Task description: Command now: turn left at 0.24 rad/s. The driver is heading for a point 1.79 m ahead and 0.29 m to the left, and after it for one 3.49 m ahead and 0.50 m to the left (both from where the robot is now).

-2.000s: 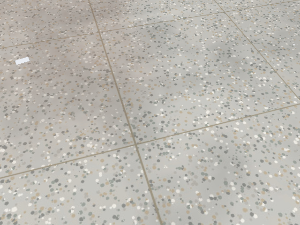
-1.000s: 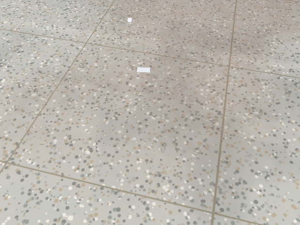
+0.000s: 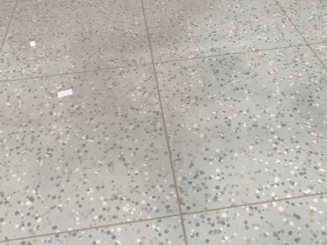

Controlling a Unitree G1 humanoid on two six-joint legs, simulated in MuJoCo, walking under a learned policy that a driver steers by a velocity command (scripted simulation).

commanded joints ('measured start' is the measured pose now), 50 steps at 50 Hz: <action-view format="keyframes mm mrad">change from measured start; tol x16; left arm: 1 47 206 53 -26 -7 -11 21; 50 186 211 90 18 1 -39 -23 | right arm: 1 -17 -124 -40 -48 -1 -2 0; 14 16 -84 -57 -88 0 17 33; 17 88 -317 -111 -102 -17 -12 16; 50 -192 -107 -28 -145 -28 -78 24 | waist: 1 74 -209 -57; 14 17 -159 -95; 17 -19 262 -46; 20 64 56 2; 50 82 -160 7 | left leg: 1 -176 -24 -9 229 -137 -7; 5 -240 1 -23 470 -173 -27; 14 19 -23 69 0 56 23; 17 49 379 -568 -277 514 246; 22 98 162 -310 -244 461 185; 37 20 157 -285 -249 379 177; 40 15 165 -277 -170 448 158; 45 -370 -98 -45 272 -217 53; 50 -346 -36 -41 297 -35 -16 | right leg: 1 125 -297 184 -82 531 -154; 13 2 -329 44 6 345 -133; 17 -419 -9 -7 597 -421 62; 23 -405 -52 67 686 -104 72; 30 -429 -46 70 542 -107 95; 40 -52 -10 40 57 -32 23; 42 49 -79 183 -44 -13 -22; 45 41 -337 687 -253 -413 -262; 50 35 -182 479 -258 -201 -200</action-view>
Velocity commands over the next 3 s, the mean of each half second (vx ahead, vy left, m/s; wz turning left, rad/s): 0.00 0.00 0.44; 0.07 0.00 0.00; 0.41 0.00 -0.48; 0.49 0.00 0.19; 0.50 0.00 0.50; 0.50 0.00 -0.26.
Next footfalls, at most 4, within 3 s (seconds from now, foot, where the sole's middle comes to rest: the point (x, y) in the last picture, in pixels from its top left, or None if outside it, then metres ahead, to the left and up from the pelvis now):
0.30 left None -0.02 0.12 -0.78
0.84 right None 0.05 -0.06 -0.78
1.18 left None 0.10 0.19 -0.78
1.62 right None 0.40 -0.03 -0.78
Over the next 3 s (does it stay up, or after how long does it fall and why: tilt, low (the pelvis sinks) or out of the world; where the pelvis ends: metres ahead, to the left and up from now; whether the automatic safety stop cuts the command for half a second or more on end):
stays up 1.01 0.14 0.00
